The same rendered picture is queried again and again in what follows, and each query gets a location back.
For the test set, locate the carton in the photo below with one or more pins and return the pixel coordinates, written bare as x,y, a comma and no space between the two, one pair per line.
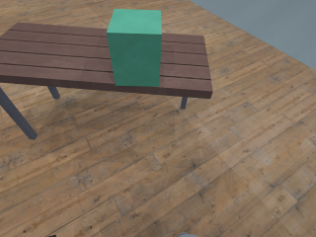
135,43

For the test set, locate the table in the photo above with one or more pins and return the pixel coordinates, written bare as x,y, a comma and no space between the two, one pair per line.
79,58

